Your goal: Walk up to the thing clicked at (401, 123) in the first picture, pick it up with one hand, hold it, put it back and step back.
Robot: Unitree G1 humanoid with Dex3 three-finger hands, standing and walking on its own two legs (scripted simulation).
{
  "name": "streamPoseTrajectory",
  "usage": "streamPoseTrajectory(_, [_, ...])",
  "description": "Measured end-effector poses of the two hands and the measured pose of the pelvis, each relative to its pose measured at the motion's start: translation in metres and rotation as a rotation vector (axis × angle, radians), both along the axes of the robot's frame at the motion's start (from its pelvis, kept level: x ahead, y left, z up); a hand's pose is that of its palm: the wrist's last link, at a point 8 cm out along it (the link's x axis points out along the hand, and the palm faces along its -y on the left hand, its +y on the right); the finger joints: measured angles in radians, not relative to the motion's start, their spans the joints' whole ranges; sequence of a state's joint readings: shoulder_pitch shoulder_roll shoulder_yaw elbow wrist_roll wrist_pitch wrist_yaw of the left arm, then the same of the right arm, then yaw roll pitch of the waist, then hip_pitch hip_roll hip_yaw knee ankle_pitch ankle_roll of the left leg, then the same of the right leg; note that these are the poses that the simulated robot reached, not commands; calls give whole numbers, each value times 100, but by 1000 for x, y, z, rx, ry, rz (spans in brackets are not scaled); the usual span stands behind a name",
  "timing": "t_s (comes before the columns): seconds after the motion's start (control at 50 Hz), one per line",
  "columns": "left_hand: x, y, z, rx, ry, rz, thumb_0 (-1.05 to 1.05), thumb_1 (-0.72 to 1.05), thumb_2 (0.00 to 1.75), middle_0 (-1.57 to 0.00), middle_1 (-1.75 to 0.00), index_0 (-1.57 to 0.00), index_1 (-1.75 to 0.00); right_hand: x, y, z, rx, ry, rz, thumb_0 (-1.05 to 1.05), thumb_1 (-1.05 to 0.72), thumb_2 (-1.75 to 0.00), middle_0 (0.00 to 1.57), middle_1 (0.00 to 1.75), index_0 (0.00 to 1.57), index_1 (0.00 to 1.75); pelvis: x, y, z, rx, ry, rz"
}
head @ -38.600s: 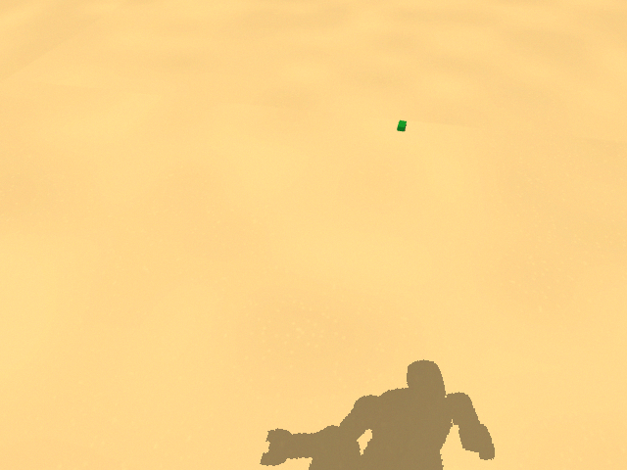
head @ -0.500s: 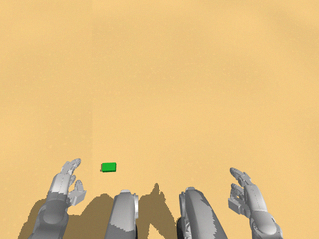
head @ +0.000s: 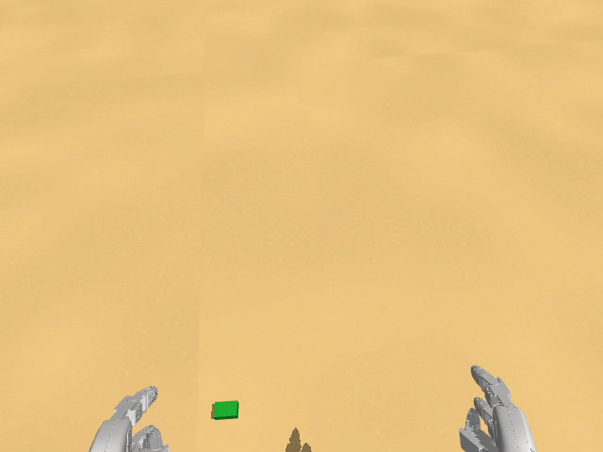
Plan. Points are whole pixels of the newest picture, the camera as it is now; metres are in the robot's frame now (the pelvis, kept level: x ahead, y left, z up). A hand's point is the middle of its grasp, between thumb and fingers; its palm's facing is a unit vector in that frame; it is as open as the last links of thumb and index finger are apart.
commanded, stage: home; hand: left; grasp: from above
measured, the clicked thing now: (226, 410) +0.41 +0.22 -0.70
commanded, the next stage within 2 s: stand in 1.94 s
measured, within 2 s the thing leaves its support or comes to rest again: neither
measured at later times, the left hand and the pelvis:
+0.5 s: hand out of the picture +0.16 +0.18 -0.04, palm faces +0.05 -0.98 -0.19, open 7.4 cm; pelvis +0.00 +0.00 +0.00, yaw +0 degrees
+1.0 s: hand out of the picture +0.16 +0.18 -0.04, palm faces +0.04 -0.98 -0.19, open 7.4 cm; pelvis +0.00 +0.00 +0.00, yaw +0 degrees
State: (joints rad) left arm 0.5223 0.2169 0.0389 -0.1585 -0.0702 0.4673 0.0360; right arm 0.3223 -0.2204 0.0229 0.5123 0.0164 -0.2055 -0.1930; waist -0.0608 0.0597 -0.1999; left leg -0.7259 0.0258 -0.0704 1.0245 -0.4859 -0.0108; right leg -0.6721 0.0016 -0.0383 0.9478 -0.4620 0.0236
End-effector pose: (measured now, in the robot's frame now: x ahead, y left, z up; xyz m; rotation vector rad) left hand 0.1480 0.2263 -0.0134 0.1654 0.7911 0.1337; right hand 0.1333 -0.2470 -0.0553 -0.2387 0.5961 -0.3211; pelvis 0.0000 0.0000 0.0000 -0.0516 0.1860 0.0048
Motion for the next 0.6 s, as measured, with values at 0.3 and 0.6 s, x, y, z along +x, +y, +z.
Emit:
streamPoseTrajectory(0.3, [-5,-1,-7,-17,20,1,2,91,90,-20,-30,-20,-30,23,8,9,-14,-53,77,1,-90,-89,21,30,20,30,0,-2,1,4,-20,8])
streamPoseTrajectory(0.6, [0,1,-5,-9,20,-11,2,91,90,-20,-30,-20,-30,7,8,0,-6,0,49,1,-90,-89,21,30,20,30,1,1,2,4,-20,0])
